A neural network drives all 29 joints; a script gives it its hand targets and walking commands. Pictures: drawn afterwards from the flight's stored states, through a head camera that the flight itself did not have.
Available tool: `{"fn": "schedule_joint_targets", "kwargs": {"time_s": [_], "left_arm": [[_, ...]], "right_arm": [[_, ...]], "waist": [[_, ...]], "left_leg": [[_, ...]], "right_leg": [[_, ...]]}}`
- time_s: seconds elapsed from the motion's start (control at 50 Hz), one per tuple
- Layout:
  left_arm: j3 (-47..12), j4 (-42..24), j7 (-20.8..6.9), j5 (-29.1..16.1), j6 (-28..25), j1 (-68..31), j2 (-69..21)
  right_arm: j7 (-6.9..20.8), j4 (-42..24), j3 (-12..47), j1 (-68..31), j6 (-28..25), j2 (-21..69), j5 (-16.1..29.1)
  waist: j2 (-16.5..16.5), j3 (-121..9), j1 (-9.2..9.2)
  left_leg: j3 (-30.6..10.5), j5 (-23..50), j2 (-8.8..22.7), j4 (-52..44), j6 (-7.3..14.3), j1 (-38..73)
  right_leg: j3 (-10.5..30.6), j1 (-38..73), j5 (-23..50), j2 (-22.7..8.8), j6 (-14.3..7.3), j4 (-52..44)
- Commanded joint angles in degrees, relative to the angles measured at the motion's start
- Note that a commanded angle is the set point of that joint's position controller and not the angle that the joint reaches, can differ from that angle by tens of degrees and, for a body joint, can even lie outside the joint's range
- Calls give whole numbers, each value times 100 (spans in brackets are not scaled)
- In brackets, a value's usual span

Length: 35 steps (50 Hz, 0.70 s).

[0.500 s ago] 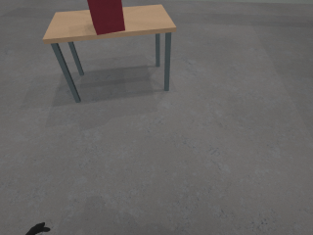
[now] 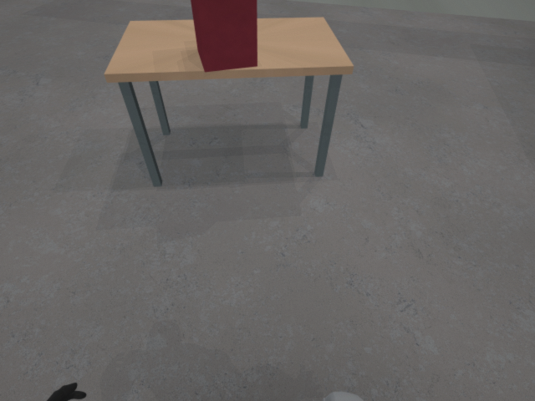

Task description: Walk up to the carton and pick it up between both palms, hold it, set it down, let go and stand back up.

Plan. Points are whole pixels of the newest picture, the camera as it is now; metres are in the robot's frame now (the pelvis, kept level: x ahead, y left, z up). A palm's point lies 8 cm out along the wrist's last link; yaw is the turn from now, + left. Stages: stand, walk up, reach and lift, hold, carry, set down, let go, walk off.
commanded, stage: walk up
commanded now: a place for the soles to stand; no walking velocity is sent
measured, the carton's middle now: (224, 25) +1.39 +0.18 +0.01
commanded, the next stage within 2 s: none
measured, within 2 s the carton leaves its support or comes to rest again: neither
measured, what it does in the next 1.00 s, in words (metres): walks ahead: right foot, then left foot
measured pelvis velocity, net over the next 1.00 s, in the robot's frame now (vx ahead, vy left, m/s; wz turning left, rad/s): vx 0.35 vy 0.04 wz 0.13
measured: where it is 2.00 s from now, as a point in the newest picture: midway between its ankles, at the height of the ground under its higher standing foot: (241, 283)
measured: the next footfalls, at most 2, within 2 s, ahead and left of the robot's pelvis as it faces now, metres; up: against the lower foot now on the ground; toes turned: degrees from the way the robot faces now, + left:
right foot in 0.18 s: +0.21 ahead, -0.15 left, +0.00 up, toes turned -5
left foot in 0.66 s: +0.39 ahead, +0.17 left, +0.00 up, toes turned +10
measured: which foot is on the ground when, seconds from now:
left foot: down 0.00-0.20, up 0.22-0.64, down 0.66-1.00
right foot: up 0.00-0.16, down 0.18-0.68, up 0.70-1.00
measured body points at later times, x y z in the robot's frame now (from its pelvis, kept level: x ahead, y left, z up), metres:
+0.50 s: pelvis +0.17 -0.02 +0.02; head +0.18 -0.06 +0.47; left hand +0.23 +0.34 -0.04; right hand +0.30 -0.35 -0.09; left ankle +0.24 +0.14 -0.66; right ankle +0.17 -0.14 -0.71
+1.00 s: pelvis +0.35 +0.04 +0.01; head +0.35 +0.04 +0.46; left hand +0.40 +0.40 -0.08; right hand +0.48 -0.29 -0.08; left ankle +0.35 +0.16 -0.71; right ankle +0.44 -0.08 -0.68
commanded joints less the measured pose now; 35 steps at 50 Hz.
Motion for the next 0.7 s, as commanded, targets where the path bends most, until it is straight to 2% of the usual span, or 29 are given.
{"fn": "schedule_joint_targets", "kwargs": {"time_s": [0.0, 0.04, 0.08, 0.1, 0.12, 0.14, 0.16, 0.18, 0.2, 0.22, 0.24, 0.26, 0.28, 0.3, 0.32, 0.34, 0.36, 0.4, 0.44, 0.48, 0.5, 0.54, 0.56, 0.58, 0.6, 0.62, 0.64, 0.66, 0.68], "left_arm": [[482, -201, -123, -37, 86, -107, 1021], [490, -161, -140, 3, 81, -112, 1083], [523, -141, -146, 12, 57, -61, 1145], [575, -244, -148, -30, 0, 73, 1138], [528, -134, -122, 22, -38, 258, 1057], [608, 40, -124, 47, -98, 616, 1112], [747, 217, -55, 83, -144, 1225, 1359], [820, 281, 49, 121, -139, 1806, 1715], [879, 127, 100, 81, -128, 1612, 2113], [820, 14, 124, 53, -129, 1183, 2091], [793, 15, 137, 26, -134, 854, 1916], [771, -107, 139, 49, -101, 520, 1726], [673, -232, 103, 27, -114, 355, 1565], [608, -212, 86, -17, -150, 442, 1437], [632, -175, 74, 47, -138, 374, 1491], [688, -199, 51, 84, -154, 473, 1548], [717, -183, 83, 26, -178, 544, 1508], [669, -206, 51, -20, -180, 450, 1471], [677, -79, 38, -34, -174, 679, 1519], [658, -177, 5, -36, -133, 461, 1451], [670, -130, 11, -67, -132, 516, 1475], [706, -260, -18, -45, -85, 166, 1561], [667, -319, -1, -16, -21, 94, 1592], [640, -429, 5, -22, 11, -78, 1517], [623, -354, -1, 2, 35, -168, 1471], [596, -326, 13, 13, 33, -232, 1420], [551, -306, 4, 45, 73, -158, 1142], [358, -437, -39, 7, 97, 262, 587], [330, -515, -23, -80, 73, 207, 840]], "right_arm": [[-63, -402, -647, -27, -108, -1595, 43], [-52, -438, -670, -142, -81, -1671, 66], [-29, -501, -697, -263, -60, -1691, 56], [-36, -448, -645, -458, -58, -1639, 37], [-36, -542, -629, -703, -46, -1618, 40], [-36, -561, -536, -753, 5, -1487, 25], [-28, -576, -373, -545, 16, -971, -35], [-52, -651, -311, -549, 10, -585, -32], [-90, -556, -320, -638, 41, -828, 41], [-133, -388, -404, -811, 79, -1255, 24], [-99, -207, -431, -654, 60, -1257, 32], [-83, -118, -468, -261, 66, -1321, 31], [-69, 3, -519, -47, 51, -1408, 44], [-27, 48, -524, -51, 45, -1267, 109], [5, 10, -547, -171, 78, -1258, 54], [60, -130, -483, -349, 102, -1096, 5], [72, -79, -476, -522, 104, -1078, 25], [89, -155, -446, -632, 75, -1071, 35], [96, -191, -433, -813, 77, -1035, 106], [96, -202, -372, -823, 51, -888, 21], [100, -240, -365, -1069, 29, -843, 24], [140, -364, -322, -1044, -14, -772, 106], [127, -135, -342, -820, -15, -801, 74], [111, -155, -366, -554, -31, -861, 64], [66, -26, -485, -224, -56, -897, 6], [28, 117, -576, 188, -53, -1054, -49], [-55, 355, -698, 984, -84, -1346, -87], [-183, 311, -779, 1302, -154, -1888, -148], [-195, 55, -802, 822, -134, -2112, -32]], "waist": [[1146, 206, -262], [881, 220, -198], [1123, 232, -201], [922, 385, -30], [753, 85, 73], [177, -227, 349], [-438, -672, 565], [-1442, -811, 898], [-1395, -408, 875], [-548, 172, 752], [-353, 405, 517], [-462, 136, 226], [-403, -168, 170], [-709, -70, 138], [-772, -244, 112], [-720, -102, 231], [-642, 330, 227], [-493, 81, 266], [-669, 89, 449], [-903, 86, 382], [-784, 247, 430], [-937, 71, 319], [-1209, -169, 261], [-1139, -257, 94], [-552, -324, -152], [-536, -490, -440], [308, -747, -755], [2188, -729, -734], [2256, -495, -636]], "left_leg": [[-2243, -2081, 1265, -2718, 1356, 325], [-2327, -2386, 1438, -2923, 1423, 29], [-2245, -2420, 1279, -2718, 1290, 183], [-2209, -2199, 1483, -2601, 1266, -262], [-1839, -2034, 1216, -2109, 1167, -260], [-1640, -1963, 941, -1437, 1090, -728], [-1095, -2006, 416, -189, 797, -1451], [-424, -1782, -459, 1488, 390, -2316], [-694, -1524, -769, 2640, 178, -2948], [-975, -1091, -340, 2876, 97, -3171], [-1063, -664, -186, 2903, 107, -3067], [-975, -418, -52, 2768, 46, -2726], [-954, -272, -21, 2517, 51, -2307], [-834, -42, 76, 2269, -10, -2128], [-773, -21, 20, 2112, -32, -1998], [-688, -16, 167, 1922, -62, -2070], [-813, 243, 225, 1773, -77, -2213], [-659, 199, 352, 1347, -123, -2170], [-492, 609, 304, 852, -176, -2300], [-184, 638, 394, 469, -214, -1888], [-110, 765, 485, 130, -175, -1810], [110, 918, 371, -467, -72, -1146], [293, 958, 260, -534, -31, -753], [260, 998, 193, -634, 37, -281], [407, 1146, 118, -806, 50, 401], [278, 882, 132, -533, 68, 1283], [-154, 96, -43, -691, 216, 1959], [-1861, -1167, 831, -1800, 440, 2324], [-4872, -1513, 1964, -2987, 1320, 2543]], "right_leg": [[-29, -706, 438, -162, -71, -1278], [-143, -461, 893, -114, -103, -1288], [-204, -264, 789, 53, -109, -1690], [134, -48, 1129, -210, -143, -2015], [-177, 668, 1164, 49, -219, -2614], [-208, 1801, 1221, 220, -264, -3196], [313, 3067, 641, 135, -282, -3319], [1986, 3445, -1315, -998, -580, -4212], [4354, 3038, -3232, -2047, -881, -5488], [4503, 2564, -3481, -2261, -1073, -5649], [3817, 2307, -3068, -2151, -811, -5562], [2917, 2409, -2433, -1745, -836, -5324], [2423, 2283, -1786, -1494, -641, -5108], [1729, 2086, -1063, -1209, -598, -5177], [1549, 2181, -1112, -1149, -784, -5098], [1631, 1980, -1369, -1403, -1069, -5270], [1500, 1917, -1066, -1413, -902, -5353], [1309, 2229, -578, -1465, -1113, -5309], [803, 2535, 519, -1229, -969, -5055], [463, 2561, 1442, -1215, -1176, -4778], [237, 2456, 1921, -1275, -1151, -4681], [-95, 2325, 2109, -1095, -1001, -4445], [-265, 2273, 1864, -1097, -917, -4177], [-236, 2021, 1578, -1198, -925, -4062], [-253, 1648, 1241, -1205, -879, -3648], [-425, 997, 1371, -1210, -841, -3025], [-589, 665, 1479, -892, -682, -1412], [-754, -215, 736, -170, -375, 351], [-347, -1770, -731, 717, -156, 980]]}}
